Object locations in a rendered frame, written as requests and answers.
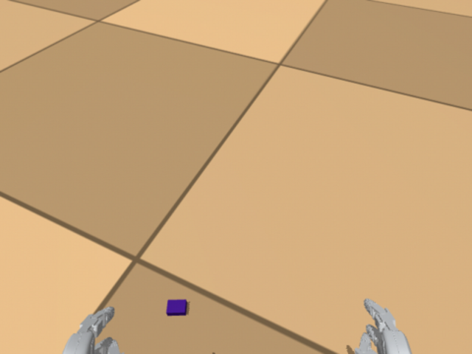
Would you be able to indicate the left robot hand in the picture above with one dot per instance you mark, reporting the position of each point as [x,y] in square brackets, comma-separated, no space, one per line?
[83,342]

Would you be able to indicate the right robot hand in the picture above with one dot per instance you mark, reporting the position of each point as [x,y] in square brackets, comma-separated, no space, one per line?
[386,337]

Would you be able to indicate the small box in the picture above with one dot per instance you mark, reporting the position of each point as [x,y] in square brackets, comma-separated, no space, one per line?
[176,307]

